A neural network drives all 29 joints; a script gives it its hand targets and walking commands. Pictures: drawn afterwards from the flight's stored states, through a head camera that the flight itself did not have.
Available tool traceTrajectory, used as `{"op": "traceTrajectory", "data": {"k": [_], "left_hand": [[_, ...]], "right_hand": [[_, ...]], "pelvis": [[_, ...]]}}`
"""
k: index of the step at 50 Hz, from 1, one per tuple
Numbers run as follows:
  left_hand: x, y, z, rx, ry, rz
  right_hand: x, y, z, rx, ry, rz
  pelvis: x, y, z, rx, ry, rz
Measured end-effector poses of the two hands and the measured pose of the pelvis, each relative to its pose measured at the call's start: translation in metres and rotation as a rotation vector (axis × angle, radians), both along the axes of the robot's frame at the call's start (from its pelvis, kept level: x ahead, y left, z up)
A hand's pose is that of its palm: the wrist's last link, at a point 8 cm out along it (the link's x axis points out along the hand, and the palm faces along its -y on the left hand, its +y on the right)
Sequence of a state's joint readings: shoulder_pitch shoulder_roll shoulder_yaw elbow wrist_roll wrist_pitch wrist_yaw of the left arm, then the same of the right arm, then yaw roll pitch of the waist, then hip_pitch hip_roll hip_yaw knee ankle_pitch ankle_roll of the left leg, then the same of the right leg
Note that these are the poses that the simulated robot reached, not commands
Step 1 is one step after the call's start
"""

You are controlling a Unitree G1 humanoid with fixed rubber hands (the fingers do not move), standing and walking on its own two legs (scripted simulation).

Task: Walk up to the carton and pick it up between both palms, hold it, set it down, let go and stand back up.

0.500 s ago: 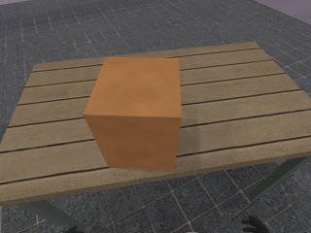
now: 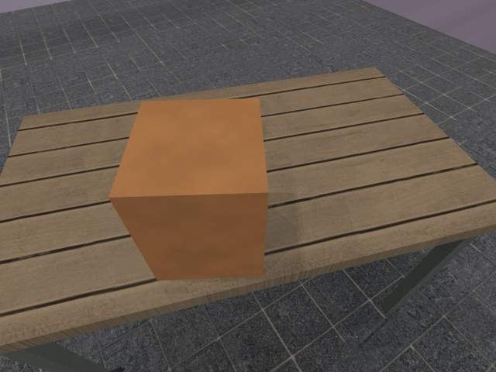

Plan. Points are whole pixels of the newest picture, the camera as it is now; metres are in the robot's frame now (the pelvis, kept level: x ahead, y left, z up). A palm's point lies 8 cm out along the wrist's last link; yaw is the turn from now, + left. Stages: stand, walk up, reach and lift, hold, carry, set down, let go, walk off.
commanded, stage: walk up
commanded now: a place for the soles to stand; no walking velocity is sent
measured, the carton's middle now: (205, 193) +0.40 +0.09 +0.06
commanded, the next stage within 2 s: reach and lift in 0.04 s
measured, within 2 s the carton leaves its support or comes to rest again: neither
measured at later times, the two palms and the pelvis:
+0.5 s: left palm (103, 365) +0.15 +0.25 -0.07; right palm (400, 355) +0.15 -0.23 -0.07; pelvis +0.00 +0.00 +0.00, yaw +7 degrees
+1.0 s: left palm out of the picture +0.13 +0.26 -0.04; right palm (379, 347) +0.16 -0.18 -0.03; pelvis +0.00 +0.02 +0.02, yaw +6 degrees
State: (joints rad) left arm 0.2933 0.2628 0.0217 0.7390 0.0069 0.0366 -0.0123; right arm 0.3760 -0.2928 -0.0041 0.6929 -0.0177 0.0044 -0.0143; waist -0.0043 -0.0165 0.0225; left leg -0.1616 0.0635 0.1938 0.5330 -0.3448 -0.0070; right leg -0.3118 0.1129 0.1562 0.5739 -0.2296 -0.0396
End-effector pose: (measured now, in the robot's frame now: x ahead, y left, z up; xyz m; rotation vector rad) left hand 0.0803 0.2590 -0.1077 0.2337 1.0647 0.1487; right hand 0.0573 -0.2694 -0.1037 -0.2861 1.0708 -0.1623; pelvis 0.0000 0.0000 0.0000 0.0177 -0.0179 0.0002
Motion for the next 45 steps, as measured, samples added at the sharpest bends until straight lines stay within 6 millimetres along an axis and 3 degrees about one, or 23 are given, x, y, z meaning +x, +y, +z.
{"op": "traceTrajectory", "data": {"k": [5,9,12,15,21,32,45], "left_hand": [[0.015,-0.001,-0.007,0.003,0.040,0.008],[0.049,-0.002,-0.015,0.022,0.090,0.029],[0.074,-0.012,-0.007,0.001,0.034,0.000],[0.086,-0.021,0.007,-0.020,-0.039,-0.013],[0.081,-0.019,0.026,-0.033,-0.125,0.019],[0.064,0.006,0.047,-0.028,-0.184,0.031],[0.054,0.000,0.059,-0.078,-0.342,0.054]], "right_hand": [[-0.001,-0.004,-0.008,0.004,0.012,0.010],[0.036,-0.008,-0.020,0.018,-0.050,0.042],[0.067,-0.005,-0.013,0.019,-0.144,0.037],[0.087,0.001,0.002,0.026,-0.220,0.050],[0.098,0.021,0.026,0.031,-0.295,0.085],[0.084,0.067,0.040,0.112,-0.343,0.039],[0.093,0.078,0.067,0.121,-0.463,0.065]], "pelvis": [[-0.002,0.001,-0.005,-0.004,0.019,0.029],[-0.015,0.000,-0.020,-0.001,0.015,0.080],[-0.018,-0.002,-0.022,-0.003,-0.005,0.087],[-0.015,-0.003,-0.017,-0.004,-0.029,0.092],[-0.004,-0.005,-0.004,-0.002,-0.054,0.111],[0.001,0.011,0.010,-0.012,-0.085,0.096],[0.004,0.022,0.015,-0.019,-0.093,0.088]]}}
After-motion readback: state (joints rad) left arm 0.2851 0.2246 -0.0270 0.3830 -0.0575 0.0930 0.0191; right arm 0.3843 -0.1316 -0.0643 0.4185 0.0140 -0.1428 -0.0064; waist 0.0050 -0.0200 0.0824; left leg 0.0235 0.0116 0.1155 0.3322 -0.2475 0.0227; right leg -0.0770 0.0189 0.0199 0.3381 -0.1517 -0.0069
